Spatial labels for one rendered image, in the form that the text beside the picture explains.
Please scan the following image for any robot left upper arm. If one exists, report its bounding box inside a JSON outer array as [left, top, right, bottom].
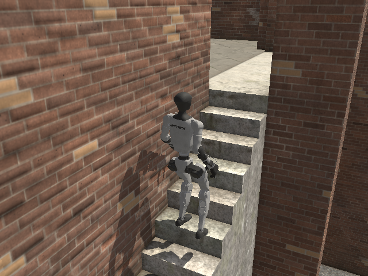
[[160, 113, 174, 141]]

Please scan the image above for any robot right upper arm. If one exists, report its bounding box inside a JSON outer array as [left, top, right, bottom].
[[191, 119, 204, 154]]

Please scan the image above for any robot left foot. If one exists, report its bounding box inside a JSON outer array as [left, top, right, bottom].
[[175, 214, 192, 227]]

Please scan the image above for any robot right forearm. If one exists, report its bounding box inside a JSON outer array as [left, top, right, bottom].
[[197, 146, 214, 169]]

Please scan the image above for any robot left forearm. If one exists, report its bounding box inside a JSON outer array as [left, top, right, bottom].
[[162, 138, 173, 147]]

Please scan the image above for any humanoid robot head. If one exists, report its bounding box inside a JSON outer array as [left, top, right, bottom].
[[173, 92, 192, 121]]

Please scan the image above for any right robot hand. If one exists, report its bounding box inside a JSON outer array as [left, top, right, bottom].
[[205, 164, 219, 178]]

